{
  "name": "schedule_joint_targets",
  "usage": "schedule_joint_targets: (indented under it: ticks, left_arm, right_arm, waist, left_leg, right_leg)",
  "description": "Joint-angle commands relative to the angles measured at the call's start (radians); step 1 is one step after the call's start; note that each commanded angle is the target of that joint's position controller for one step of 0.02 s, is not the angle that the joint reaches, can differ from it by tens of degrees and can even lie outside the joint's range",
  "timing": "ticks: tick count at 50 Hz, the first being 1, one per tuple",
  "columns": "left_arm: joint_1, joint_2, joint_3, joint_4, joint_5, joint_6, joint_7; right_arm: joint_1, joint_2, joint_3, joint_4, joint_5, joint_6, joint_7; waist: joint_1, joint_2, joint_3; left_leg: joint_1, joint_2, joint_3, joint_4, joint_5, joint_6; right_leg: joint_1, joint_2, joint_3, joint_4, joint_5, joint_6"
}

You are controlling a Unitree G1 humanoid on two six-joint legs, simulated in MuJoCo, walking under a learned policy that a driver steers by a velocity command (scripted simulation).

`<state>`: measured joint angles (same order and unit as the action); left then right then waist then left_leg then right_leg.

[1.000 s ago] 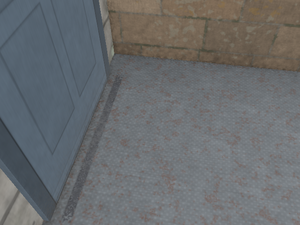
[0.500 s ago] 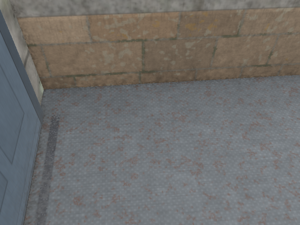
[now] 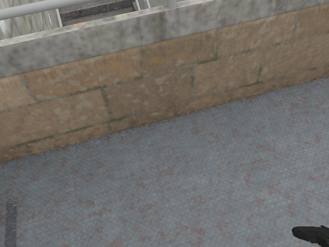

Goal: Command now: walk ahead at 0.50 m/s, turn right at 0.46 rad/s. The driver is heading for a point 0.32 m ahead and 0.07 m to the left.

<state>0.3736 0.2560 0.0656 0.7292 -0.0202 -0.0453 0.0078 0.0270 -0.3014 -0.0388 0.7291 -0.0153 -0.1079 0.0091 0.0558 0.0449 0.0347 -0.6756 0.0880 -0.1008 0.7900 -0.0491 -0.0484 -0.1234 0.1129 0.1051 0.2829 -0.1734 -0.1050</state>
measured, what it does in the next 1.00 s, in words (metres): walks ahead: left foot, then right foot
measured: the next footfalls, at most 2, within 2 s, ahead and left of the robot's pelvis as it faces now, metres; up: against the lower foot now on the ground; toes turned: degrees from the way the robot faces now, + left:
left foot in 0.20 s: +0.33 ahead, +0.14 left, +0.00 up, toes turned -3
right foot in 0.60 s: +0.35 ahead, -0.11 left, +0.00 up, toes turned +0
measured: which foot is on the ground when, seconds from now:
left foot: up 0.00-0.18, down 0.20-1.00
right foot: down 0.00-0.24, up 0.26-0.58, down 0.60-1.00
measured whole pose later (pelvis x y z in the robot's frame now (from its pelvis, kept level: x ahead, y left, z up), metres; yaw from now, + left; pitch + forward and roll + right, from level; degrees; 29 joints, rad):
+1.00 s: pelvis +0.31 +0.01 -0.01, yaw -2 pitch -1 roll +1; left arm 0.15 0.24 0.04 0.94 0.00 0.00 0.01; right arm 0.17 -0.29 -0.01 0.98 -0.01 0.03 -0.02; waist -0.02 0.00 0.04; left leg -0.13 0.00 -0.01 0.42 -0.27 -0.01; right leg -0.20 0.01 0.04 0.47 -0.24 -0.01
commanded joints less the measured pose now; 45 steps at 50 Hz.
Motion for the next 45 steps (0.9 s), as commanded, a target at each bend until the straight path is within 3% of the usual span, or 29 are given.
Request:
schedule_joint_targets:
  ticks: [1, 4, 6, 7, 9, 10, 11, 12, 13, 14, 15, 16, 17, 18, 19, 22, 24, 26, 28, 29, 30, 31, 32, 33, 34, 35, 38, 41, 45]
  left_arm:
    - [0.001, 0.154, 0.042, -0.043, 0.001, -0.018, 0.011]
    - [0.055, 0.15, 0.039, 0.004, -0.002, -0.022, 0.003]
    - [0.064, 0.156, 0.04, 0.026, 0.008, -0.01, 0.007]
    - [0.067, 0.16, 0.041, 0.035, 0.004, -0.01, 0.013]
    - [0.04, 0.162, 0.039, 0.042, 0.007, 0.0, 0.021]
    - [0.005, 0.162, 0.034, 0.034, 0.012, 0.006, 0.023]
    - [-0.02, 0.139, 0.02, 0.006, 0.029, 0.009, 0.023]
    - [0.128, 0.058, -0.004, 0.029, 0.025, 0.004, 0.013]
    - [0.199, 0.093, -0.003, 0.061, 0.011, -0.003, 0.009]
    - [0.098, 0.188, 0.022, 0.058, 0.004, 0.002, 0.012]
    - [-0.006, 0.193, 0.022, 0.032, 0.006, 0.01, 0.02]
    - [-0.05, 0.179, 0.02, 0.027, 0.022, 0.019, 0.025]
    - [-0.054, 0.155, 0.021, 0.025, 0.032, 0.03, 0.03]
    - [-0.05, 0.123, 0.011, 0.028, 0.034, 0.04, 0.032]
    - [-0.029, 0.084, 0.004, 0.044, 0.025, 0.045, 0.032]
    - [-0.067, 0.048, -0.014, 0.043, 0.027, 0.051, 0.037]
    - [-0.1, 0.071, -0.011, 0.051, 0.026, 0.058, 0.036]
    - [-0.122, 0.113, 0.002, 0.058, 0.014, 0.072, 0.036]
    - [-0.161, 0.105, 0.002, 0.048, 0.018, 0.071, 0.035]
    - [-0.161, 0.106, 0.004, 0.055, 0.029, 0.065, 0.034]
    - [-0.165, 0.115, 0.005, 0.052, 0.039, 0.061, 0.036]
    - [-0.165, 0.158, 0.012, 0.048, 0.037, 0.057, 0.041]
    - [-0.182, 0.206, 0.023, 0.056, 0.021, 0.06, 0.044]
    - [-0.198, 0.157, 0.017, 0.07, 0.011, 0.06, 0.035]
    - [-0.214, 0.116, 0.007, 0.072, 0.014, 0.058, 0.029]
    - [-0.225, 0.107, 0.003, 0.076, 0.02, 0.054, 0.027]
    - [-0.226, 0.12, 0.004, 0.094, 0.018, 0.039, 0.022]
    - [-0.212, 0.135, 0.012, 0.111, 0.018, 0.038, 0.024]
    - [-0.215, 0.122, 0.008, 0.145, 0.021, 0.037, 0.013]
  right_arm:
    - [-0.098, -0.031, -0.001, -0.064, 0.006, -0.014, 0.009]
    - [-0.153, -0.053, -0.007, -0.086, 0.016, -0.022, 0.016]
    - [-0.143, -0.078, -0.015, -0.08, 0.014, -0.026, 0.022]
    - [-0.129, -0.093, -0.017, -0.078, 0.024, -0.027, 0.026]
    - [-0.048, -0.117, -0.028, -0.052, 0.005, -0.032, 0.025]
    - [0.067, -0.128, -0.037, -0.019, -0.006, -0.037, 0.023]
    - [0.217, -0.165, -0.042, 0.013, -0.022, -0.041, 0.022]
    - [0.308, -0.219, -0.052, 0.033, -0.031, -0.033, 0.023]
    - [0.351, -0.145, -0.037, 0.057, 0.0, -0.021, 0.035]
    - [0.281, -0.129, -0.032, 0.038, 0.014, -0.015, 0.03]
    - [0.196, -0.108, -0.021, 0.025, 0.008, -0.007, 0.023]
    - [0.154, -0.08, -0.007, 0.033, 0.006, -0.003, 0.018]
    - [0.14, -0.067, 0.001, 0.046, 0.003, -0.002, 0.014]
    - [0.122, -0.068, 0.006, 0.053, -0.006, 0.0, 0.013]
    - [0.1, -0.036, 0.016, 0.055, -0.015, 0.0, 0.018]
    - [0.079, -0.087, 0.007, 0.079, -0.008, 0.006, 0.016]
    - [0.101, -0.116, 0.001, 0.098, -0.001, 0.018, 0.011]
    - [0.111, -0.116, 0.0, 0.118, 0.004, 0.025, 0.017]
    - [0.096, -0.108, 0.006, 0.13, 0.013, 0.033, 0.018]
    - [0.099, -0.099, 0.011, 0.137, 0.008, 0.04, 0.021]
    - [0.133, -0.072, 0.019, 0.153, 0.007, 0.043, 0.023]
    - [0.184, -0.056, 0.025, 0.16, -0.008, 0.043, 0.025]
    - [0.256, -0.063, 0.021, 0.169, -0.012, 0.043, 0.027]
    - [0.221, -0.047, 0.027, 0.165, -0.009, 0.052, 0.02]
    - [0.173, -0.057, 0.026, 0.16, -0.008, 0.061, 0.013]
    - [0.161, -0.056, 0.026, 0.162, -0.007, 0.07, 0.006]
    - [0.174, -0.075, 0.021, 0.174, -0.008, 0.083, -0.007]
    - [0.159, -0.089, 0.015, 0.187, 0.012, 0.091, -0.013]
    - [0.162, -0.083, 0.01, 0.204, 0.004, 0.12, -0.018]
  waist:
    - [0.017, -0.125, -0.003]
    - [0.044, -0.14, 0.024]
    - [0.037, -0.152, 0.033]
    - [0.029, -0.155, 0.029]
    - [-0.02, -0.161, -0.01]
    - [-0.088, -0.155, -0.087]
    - [-0.144, -0.098, -0.235]
    - [-0.114, 0.178, -0.399]
    - [-0.123, 0.223, -0.5]
    - [-0.131, 0.1, -0.354]
    - [-0.112, 0.016, -0.222]
    - [-0.09, -0.033, -0.132]
    - [-0.062, -0.016, -0.111]
    - [-0.045, 0.021, -0.103]
    - [-0.032, 0.049, -0.117]
    - [-0.026, 0.073, -0.151]
    - [-0.042, 0.067, -0.17]
    - [-0.06, 0.078, -0.136]
    - [-0.052, 0.061, -0.077]
    - [-0.043, 0.045, -0.059]
    - [-0.042, 0.017, -0.046]
    - [-0.072, -0.045, -0.061]
    - [-0.128, -0.153, -0.075]
    - [-0.111, -0.18, -0.084]
    - [-0.095, -0.152, -0.053]
    - [-0.096, -0.141, -0.047]
    - [-0.094, -0.122, -0.062]
    - [-0.075, -0.084, -0.08]
    - [-0.072, -0.07, -0.079]
  left_leg:
    - [0.135, -0.053, 0.068, -0.211, 0.226, -0.002]
    - [0.163, -0.061, 0.058, -0.282, 0.259, 0.03]
    - [0.103, -0.054, 0.057, -0.306, 0.158, 0.062]
    - [0.092, -0.05, 0.051, -0.311, 0.132, 0.082]
    - [0.191, -0.096, 0.083, -0.334, 0.04, 0.12]
    - [0.345, -0.114, 0.104, -0.37, 0.128, 0.147]
    - [0.625, -0.003, 0.004, -0.313, 0.41, 0.199]
    - [1.033, 0.253, -0.307, -0.262, 0.705, 0.369]
    - [1.125, 0.342, -0.522, -0.332, 0.648, 0.42]
    - [0.972, 0.317, -0.426, -0.369, 0.517, 0.373]
    - [0.809, 0.266, -0.302, -0.401, 0.511, 0.331]
    - [0.666, 0.225, -0.22, -0.429, 0.554, 0.317]
    - [0.577, 0.181, -0.163, -0.458, 0.558, 0.296]
    - [0.512, 0.151, -0.121, -0.488, 0.555, 0.292]
    - [0.475, 0.122, -0.066, -0.494, 0.605, 0.292]
    - [0.444, 0.097, 0.009, -0.487, 0.679, 0.285]
    - [0.442, 0.104, 0.006, -0.498, 0.572, 0.277]
    - [0.401, 0.094, -0.003, -0.533, 0.265, 0.26]
    - [0.356, 0.094, -0.043, -0.544, 0.014, 0.246]
    - [0.341, 0.077, -0.045, -0.53, -0.062, 0.224]
    - [0.336, 0.048, -0.044, -0.512, -0.13, 0.182]
    - [0.32, 0.001, -0.024, -0.473, -0.202, 0.139]
    - [0.312, -0.065, 0.027, -0.463, -0.263, 0.108]
    - [0.397, -0.088, 0.08, -0.443, -0.231, 0.081]
    - [0.422, -0.091, 0.09, -0.428, -0.202, 0.067]
    - [0.433, -0.087, 0.089, -0.421, -0.173, 0.064]
    - [0.458, -0.075, 0.076, -0.426, -0.109, 0.064]
    - [0.487, -0.063, 0.07, -0.422, -0.008, 0.059]
    - [0.524, -0.063, 0.075, -0.407, 0.017, 0.058]
  right_leg:
    - [-0.093, -0.186, 0.113, -0.108, 0.137, -0.105]
    - [-0.03, -0.227, 0.157, -0.093, 0.107, -0.094]
    - [0.11, -0.274, 0.177, -0.045, 0.179, -0.092]
    - [0.162, -0.304, 0.178, -0.026, 0.251, -0.085]
    - [0.219, -0.279, 0.16, 0.113, 0.608, -0.048]
    - [0.204, -0.235, 0.131, 0.257, 0.775, -0.018]
    - [0.074, -0.182, 0.115, 0.479, 0.649, 0.016]
    - [-0.27, -0.016, 0.051, 0.877, -0.005, 0.104]
    - [-0.409, 0.037, 0.126, 1.028, -0.487, 0.12]
    - [-0.453, -0.026, 0.144, 1.07, -0.442, 0.126]
    - [-0.463, -0.079, 0.073, 1.028, -0.368, 0.135]
    - [-0.448, -0.116, 0.035, 0.966, -0.314, 0.149]
    - [-0.389, -0.148, 0.02, 0.893, -0.262, 0.154]
    - [-0.325, -0.146, 0.0, 0.837, -0.23, 0.165]
    - [-0.272, -0.148, -0.01, 0.768, -0.203, 0.171]
    - [-0.173, -0.146, -0.041, 0.52, -0.115, 0.181]
    - [-0.115, -0.138, -0.052, 0.431, -0.014, 0.175]
    - [-0.087, -0.15, -0.043, 0.391, 0.022, 0.152]
    - [-0.057, -0.151, -0.049, 0.291, 0.033, 0.126]
    - [-0.017, -0.151, -0.053, 0.222, 0.055, 0.114]
    - [0.018, -0.176, -0.025, 0.139, 0.137, 0.098]
    - [0.074, -0.237, 0.032, 0.132, 0.291, 0.074]
    - [0.083, -0.262, 0.054, 0.15, 0.276, 0.034]
    - [-0.008, -0.233, 0.034, 0.127, 0.094, 0.033]
    - [-0.058, -0.207, 0.027, 0.109, 0.039, 0.048]
    - [-0.071, -0.199, 0.021, 0.105, 0.065, 0.06]
    - [-0.027, -0.184, 0.001, 0.135, 0.219, 0.068]
    - [0.012, -0.187, 0.001, 0.153, 0.309, 0.066]
    - [-0.004, -0.183, -0.007, 0.149, 0.329, 0.053]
